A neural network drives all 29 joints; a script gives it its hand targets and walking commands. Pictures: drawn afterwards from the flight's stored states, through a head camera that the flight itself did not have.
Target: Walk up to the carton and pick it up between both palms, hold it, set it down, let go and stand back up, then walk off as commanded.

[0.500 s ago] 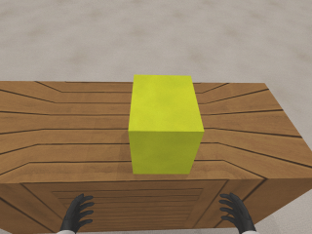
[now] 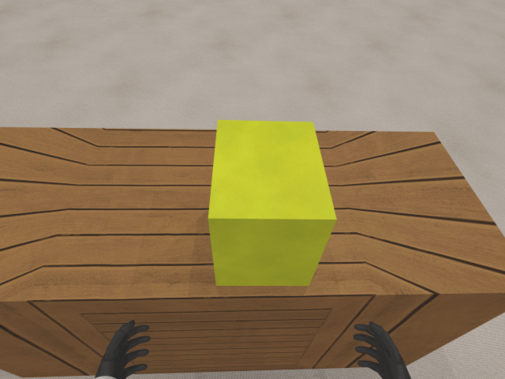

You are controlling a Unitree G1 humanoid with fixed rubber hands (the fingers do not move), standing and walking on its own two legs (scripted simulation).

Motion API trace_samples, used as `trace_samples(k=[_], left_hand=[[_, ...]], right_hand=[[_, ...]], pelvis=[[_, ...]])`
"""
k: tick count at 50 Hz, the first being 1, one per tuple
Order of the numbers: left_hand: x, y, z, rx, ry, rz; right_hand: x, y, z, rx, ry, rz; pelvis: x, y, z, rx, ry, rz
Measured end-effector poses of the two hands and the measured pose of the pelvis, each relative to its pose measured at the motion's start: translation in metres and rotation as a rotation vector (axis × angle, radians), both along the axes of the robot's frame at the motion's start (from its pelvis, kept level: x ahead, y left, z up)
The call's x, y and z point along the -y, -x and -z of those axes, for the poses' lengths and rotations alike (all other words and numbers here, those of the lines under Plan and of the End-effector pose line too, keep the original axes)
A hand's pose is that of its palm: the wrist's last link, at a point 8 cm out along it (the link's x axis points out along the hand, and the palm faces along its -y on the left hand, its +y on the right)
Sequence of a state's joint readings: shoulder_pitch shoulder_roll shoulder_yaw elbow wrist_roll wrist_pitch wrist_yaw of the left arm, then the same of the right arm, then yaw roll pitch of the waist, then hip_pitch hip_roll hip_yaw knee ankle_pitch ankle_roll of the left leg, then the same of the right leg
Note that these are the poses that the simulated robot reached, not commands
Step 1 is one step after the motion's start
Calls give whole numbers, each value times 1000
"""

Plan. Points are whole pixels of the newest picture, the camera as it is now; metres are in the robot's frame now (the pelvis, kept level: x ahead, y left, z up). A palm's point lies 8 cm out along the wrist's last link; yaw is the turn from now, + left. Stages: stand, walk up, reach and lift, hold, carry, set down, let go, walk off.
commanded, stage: let go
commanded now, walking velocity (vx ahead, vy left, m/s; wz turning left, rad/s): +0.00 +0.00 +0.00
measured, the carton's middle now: (264, 204) +0.43 -0.01 +0.00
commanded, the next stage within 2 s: stand in 0.22 s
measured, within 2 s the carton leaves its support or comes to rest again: neither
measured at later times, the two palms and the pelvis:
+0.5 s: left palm out of the picture +0.14 +0.27 -0.09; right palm out of the picture +0.14 -0.25 -0.09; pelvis +0.00 +0.01 +0.00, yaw +0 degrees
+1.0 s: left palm out of the picture +0.12 +0.30 -0.11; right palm out of the picture +0.13 -0.23 -0.08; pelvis +0.00 +0.03 -0.01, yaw +0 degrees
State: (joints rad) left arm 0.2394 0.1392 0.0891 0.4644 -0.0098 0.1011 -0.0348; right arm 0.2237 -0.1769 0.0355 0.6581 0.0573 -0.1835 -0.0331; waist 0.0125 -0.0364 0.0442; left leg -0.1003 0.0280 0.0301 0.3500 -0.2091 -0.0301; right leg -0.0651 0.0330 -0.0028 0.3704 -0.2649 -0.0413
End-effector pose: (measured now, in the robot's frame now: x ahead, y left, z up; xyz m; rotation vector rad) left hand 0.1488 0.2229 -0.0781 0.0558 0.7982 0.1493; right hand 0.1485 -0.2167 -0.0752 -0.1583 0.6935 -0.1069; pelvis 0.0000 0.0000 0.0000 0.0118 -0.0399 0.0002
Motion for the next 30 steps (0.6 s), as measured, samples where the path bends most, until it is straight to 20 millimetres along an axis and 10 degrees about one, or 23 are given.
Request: trace_samples(k=[15,30], left_hand=[[-3,-2,3,-7,-8,-7],[-62,8,18,-41,-99,1]], right_hand=[[3,-3,10,-61,21,-10],[25,12,9,-243,176,1]], pelvis=[[-1,-3,0,-6,3,-2],[-23,-4,4,-23,40,-3]])
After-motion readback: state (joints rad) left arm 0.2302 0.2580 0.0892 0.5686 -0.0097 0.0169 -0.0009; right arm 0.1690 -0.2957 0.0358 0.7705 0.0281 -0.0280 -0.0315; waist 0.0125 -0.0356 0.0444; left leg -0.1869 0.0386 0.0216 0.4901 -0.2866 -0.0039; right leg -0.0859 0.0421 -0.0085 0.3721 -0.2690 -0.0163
